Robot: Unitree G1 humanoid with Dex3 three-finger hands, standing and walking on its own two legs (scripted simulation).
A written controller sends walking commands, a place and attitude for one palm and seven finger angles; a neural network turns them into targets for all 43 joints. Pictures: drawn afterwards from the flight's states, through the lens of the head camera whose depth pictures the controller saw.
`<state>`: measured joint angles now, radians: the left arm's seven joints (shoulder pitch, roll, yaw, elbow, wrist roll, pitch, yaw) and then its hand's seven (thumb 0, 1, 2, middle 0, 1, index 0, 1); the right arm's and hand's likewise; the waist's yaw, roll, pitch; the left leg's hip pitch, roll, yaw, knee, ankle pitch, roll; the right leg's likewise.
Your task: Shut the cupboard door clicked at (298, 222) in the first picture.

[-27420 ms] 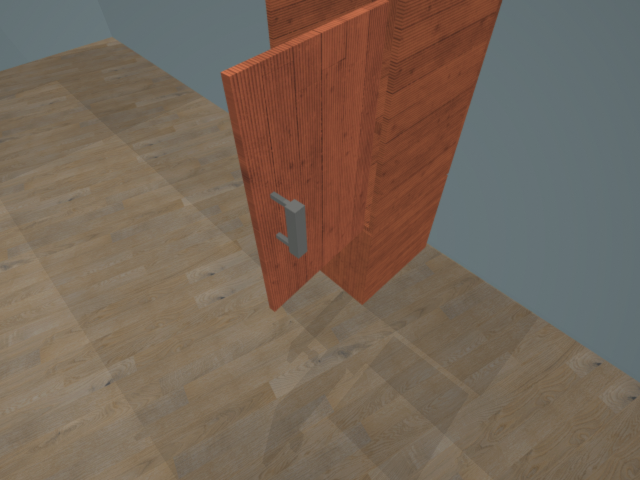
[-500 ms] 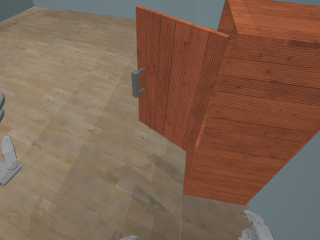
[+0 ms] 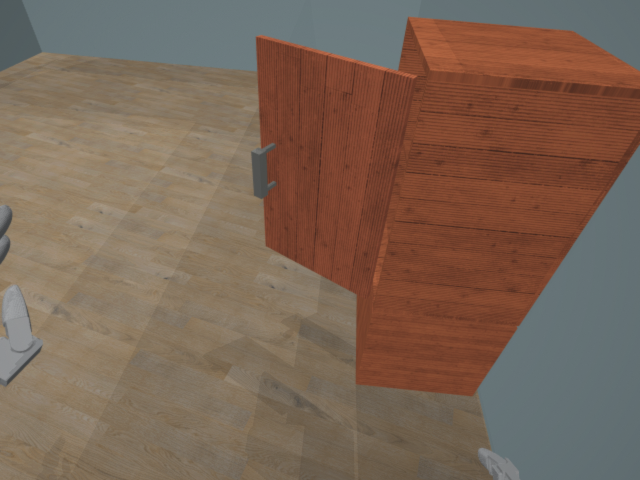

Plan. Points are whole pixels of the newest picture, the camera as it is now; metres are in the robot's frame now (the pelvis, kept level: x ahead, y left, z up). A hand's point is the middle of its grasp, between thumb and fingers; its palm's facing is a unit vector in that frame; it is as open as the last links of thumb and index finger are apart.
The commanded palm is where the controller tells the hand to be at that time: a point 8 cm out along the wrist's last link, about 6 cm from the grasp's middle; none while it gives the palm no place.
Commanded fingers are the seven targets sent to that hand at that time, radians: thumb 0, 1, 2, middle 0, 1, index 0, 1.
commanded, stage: stop stepping back and stand still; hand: left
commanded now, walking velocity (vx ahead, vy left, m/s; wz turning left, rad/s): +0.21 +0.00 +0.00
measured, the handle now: (266, 170) +0.84 +0.15 -0.04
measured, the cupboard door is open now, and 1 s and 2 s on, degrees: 61 61 61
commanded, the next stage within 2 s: let the arm hang, fingers relaxed in 1.04 s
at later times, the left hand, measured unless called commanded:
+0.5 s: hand out of the picture +0.14 +0.31 +0.21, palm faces +0.44 -0.78 -0.45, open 7.4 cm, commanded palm +0.12 +0.34 +0.19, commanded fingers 0.00 0.90 0.90 -0.20 -0.30 -0.20 -0.30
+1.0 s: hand out of the picture +0.20 +0.33 +0.18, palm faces +0.30 -0.76 -0.57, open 7.4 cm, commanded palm +0.14 +0.37 +0.19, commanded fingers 0.00 0.90 0.90 -0.20 -0.30 -0.20 -0.30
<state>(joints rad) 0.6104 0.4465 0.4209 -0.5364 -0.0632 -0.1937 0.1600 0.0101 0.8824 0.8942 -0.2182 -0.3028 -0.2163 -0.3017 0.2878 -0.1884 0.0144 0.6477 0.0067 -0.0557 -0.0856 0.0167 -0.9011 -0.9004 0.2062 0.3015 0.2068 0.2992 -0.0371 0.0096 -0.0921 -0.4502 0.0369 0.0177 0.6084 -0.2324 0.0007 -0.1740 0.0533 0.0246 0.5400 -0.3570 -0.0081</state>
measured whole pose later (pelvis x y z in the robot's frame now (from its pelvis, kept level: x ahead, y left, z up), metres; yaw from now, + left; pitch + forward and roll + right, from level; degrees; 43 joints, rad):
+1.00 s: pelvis -0.02 +0.07 +0.01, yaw -3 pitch +3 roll -1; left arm 0.65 0.51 0.48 -0.55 -0.08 -0.16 0.16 0.01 0.89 0.89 -0.21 -0.30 -0.21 -0.30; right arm 0.19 -0.17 0.01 0.59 0.02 -0.05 -0.05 0.01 -0.90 -0.90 0.21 0.30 0.21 0.30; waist -0.04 0.01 0.01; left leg -0.34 0.09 0.09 0.54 -0.25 -0.02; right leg -0.20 0.04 -0.03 0.47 -0.32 -0.02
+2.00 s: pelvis -0.06 +0.11 +0.01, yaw -1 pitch -2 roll +0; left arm 0.35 0.13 0.00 1.13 0.02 0.01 0.03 0.00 0.91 0.89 -0.20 -0.30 -0.20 -0.30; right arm 0.30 -0.14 -0.01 1.10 -0.01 0.02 -0.03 0.01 -0.92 -0.90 0.20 0.30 0.20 0.30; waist -0.01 0.01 0.01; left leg -0.27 0.01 0.09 0.43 -0.14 0.04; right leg -0.15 -0.04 -0.04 0.45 -0.26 0.02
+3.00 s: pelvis -0.03 +0.11 +0.01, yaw -1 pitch -1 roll +0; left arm 0.30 0.13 0.01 1.14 0.01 0.00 0.04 0.00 0.91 0.89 -0.20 -0.30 -0.20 -0.30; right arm 0.27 -0.14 -0.01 1.12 -0.01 0.01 -0.03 0.01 -0.91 -0.90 0.20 0.30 0.20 0.30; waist -0.01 -0.02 0.05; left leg -0.22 0.01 0.09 0.43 -0.19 0.03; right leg -0.09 -0.04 -0.04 0.40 -0.29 0.03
